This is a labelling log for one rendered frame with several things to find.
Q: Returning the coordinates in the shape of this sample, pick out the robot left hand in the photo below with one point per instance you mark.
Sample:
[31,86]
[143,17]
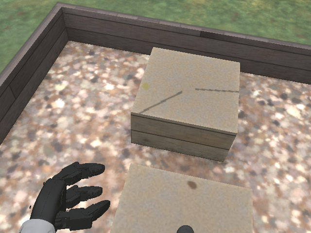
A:
[54,198]

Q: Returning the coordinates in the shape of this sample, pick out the robot left forearm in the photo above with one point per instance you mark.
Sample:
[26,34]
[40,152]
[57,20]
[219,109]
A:
[36,225]

